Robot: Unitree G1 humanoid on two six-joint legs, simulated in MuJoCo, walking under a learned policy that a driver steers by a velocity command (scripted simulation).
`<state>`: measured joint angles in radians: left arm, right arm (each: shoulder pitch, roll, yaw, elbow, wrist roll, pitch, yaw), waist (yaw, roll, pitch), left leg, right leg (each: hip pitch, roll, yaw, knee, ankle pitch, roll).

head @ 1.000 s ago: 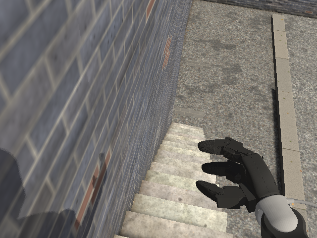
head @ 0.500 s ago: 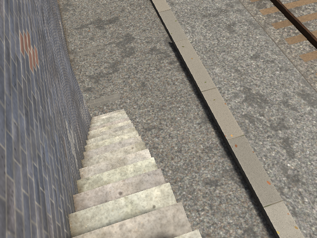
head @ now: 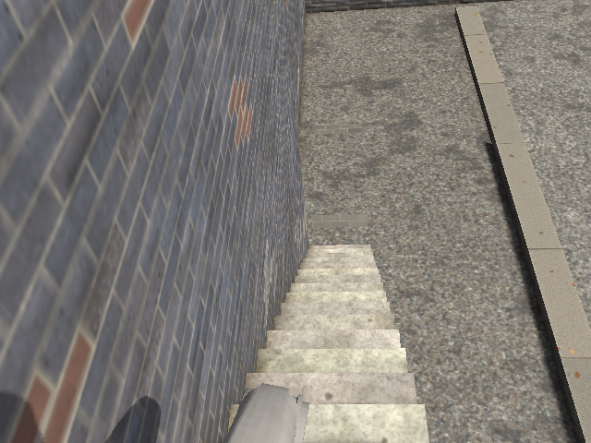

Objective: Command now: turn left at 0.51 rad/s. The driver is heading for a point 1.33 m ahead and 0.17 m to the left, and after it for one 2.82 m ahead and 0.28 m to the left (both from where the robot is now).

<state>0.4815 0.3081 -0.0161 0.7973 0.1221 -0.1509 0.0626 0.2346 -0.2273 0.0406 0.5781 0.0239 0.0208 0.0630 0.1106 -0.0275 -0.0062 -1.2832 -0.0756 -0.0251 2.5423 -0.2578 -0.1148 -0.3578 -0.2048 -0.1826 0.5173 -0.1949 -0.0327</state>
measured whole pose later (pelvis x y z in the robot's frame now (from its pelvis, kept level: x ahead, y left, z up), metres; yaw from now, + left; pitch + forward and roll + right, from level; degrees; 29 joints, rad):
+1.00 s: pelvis +0.12 +0.07 -0.03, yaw +13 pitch +3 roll +3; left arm 0.27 0.30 0.00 0.70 0.06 -0.07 -0.01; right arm 0.09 -0.14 0.02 0.55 -0.06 -0.10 0.09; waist 0.02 -0.04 -0.10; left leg -0.32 0.04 0.07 0.68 -0.42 0.04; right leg -0.53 0.08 0.03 1.11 -0.44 0.00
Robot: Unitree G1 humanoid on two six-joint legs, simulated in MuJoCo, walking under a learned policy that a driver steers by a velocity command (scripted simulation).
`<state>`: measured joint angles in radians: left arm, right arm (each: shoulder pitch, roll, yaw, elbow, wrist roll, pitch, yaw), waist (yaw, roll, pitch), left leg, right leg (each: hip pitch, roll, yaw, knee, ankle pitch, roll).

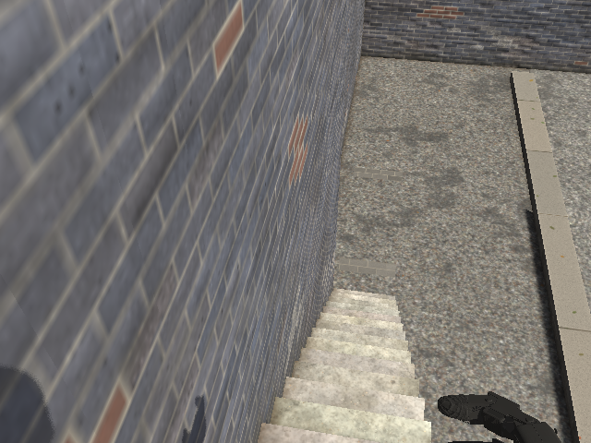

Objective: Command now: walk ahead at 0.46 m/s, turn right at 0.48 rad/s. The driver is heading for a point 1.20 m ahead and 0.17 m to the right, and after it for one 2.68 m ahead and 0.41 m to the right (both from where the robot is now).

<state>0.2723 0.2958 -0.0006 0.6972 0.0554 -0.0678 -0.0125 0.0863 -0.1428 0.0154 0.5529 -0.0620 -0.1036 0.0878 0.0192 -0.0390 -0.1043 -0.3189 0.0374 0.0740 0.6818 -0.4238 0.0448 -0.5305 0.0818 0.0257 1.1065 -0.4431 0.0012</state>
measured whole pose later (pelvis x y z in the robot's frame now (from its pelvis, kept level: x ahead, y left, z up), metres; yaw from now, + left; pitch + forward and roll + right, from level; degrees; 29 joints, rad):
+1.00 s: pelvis +0.51 -0.17 -0.47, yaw -7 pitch -3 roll -12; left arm 0.51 0.24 -0.07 1.06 0.13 -0.12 -0.03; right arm 0.48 -0.37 -0.01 1.11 -0.19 -0.09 0.09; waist 0.04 0.15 -0.03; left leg -0.33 0.16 -0.05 0.38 0.54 0.03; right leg 0.08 0.08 -0.17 1.74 -0.87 0.09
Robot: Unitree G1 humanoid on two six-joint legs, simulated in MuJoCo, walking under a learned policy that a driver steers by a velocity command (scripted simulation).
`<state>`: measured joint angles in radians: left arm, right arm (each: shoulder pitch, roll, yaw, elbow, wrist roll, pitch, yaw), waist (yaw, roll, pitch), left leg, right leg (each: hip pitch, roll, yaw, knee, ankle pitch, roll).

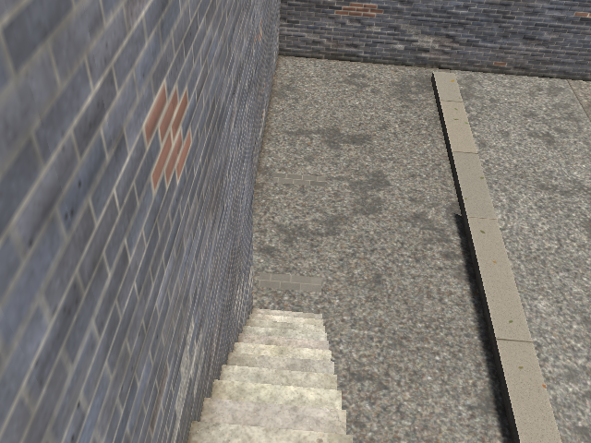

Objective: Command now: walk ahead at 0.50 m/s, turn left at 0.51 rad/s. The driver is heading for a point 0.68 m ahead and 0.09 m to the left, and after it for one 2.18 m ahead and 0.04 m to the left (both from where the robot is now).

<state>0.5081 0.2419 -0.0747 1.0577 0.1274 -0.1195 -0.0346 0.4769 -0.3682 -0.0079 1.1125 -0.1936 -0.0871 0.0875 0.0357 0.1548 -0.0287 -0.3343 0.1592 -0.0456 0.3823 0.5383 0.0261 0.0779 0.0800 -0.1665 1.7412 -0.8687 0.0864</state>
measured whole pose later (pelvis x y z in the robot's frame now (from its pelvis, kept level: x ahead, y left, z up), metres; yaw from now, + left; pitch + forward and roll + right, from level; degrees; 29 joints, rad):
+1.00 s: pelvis +0.54 +0.18 -0.65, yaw +9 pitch -1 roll -1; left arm 0.45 0.23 -0.03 0.76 -0.03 -0.05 -0.09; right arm 0.12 -0.24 0.01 0.78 -0.06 -0.15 0.06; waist 0.11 -0.08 0.02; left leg -0.46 0.13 0.21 1.06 -0.57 0.04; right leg -0.59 -0.06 0.02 1.29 -0.29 0.14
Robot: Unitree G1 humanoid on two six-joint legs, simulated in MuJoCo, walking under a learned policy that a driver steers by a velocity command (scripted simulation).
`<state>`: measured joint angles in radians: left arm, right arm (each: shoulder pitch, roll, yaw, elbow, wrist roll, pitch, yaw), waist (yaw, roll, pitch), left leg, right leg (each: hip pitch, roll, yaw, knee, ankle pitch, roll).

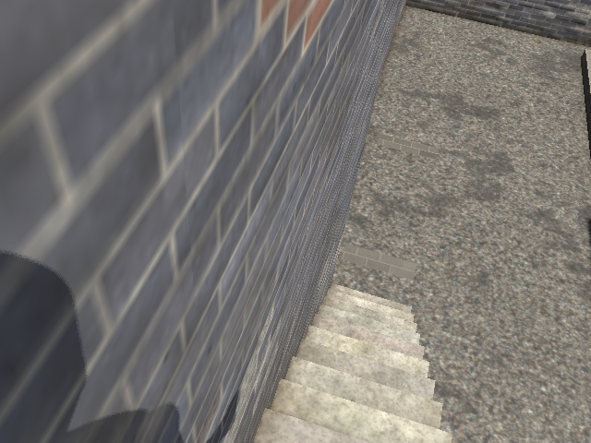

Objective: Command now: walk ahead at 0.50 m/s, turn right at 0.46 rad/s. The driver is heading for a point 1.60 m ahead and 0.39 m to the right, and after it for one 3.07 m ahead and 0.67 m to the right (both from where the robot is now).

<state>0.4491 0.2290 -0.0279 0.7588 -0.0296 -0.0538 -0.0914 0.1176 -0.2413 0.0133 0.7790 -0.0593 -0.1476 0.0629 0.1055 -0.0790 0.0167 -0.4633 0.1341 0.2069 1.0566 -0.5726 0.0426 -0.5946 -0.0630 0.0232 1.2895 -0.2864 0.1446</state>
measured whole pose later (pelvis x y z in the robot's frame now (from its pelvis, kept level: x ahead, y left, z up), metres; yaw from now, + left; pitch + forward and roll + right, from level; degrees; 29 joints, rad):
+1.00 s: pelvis +0.23 -0.18 -0.18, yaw -21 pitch +3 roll +0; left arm 0.20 0.23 -0.05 0.82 0.11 -0.11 -0.06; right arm 0.65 -0.20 -0.02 1.04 -0.07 -0.10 0.04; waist -0.12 0.08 -0.12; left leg -0.33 -0.08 -0.18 0.80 -0.52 0.10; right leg -0.76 -0.05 -0.12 1.71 -0.13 -0.05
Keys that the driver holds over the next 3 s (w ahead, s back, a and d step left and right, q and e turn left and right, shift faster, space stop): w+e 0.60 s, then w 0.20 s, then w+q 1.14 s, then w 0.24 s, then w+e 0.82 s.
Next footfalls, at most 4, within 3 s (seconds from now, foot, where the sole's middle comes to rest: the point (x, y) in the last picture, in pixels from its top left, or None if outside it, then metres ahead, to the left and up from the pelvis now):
0.82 left None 0.25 -0.04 -0.92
0.92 right None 0.16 -0.24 -0.77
1.14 right None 0.27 -0.29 -0.92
1.60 left None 0.66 -0.23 -1.34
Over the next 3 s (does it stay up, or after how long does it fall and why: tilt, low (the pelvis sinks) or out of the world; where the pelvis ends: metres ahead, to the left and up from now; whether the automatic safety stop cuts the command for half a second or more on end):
stays up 1.33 -0.36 -1.27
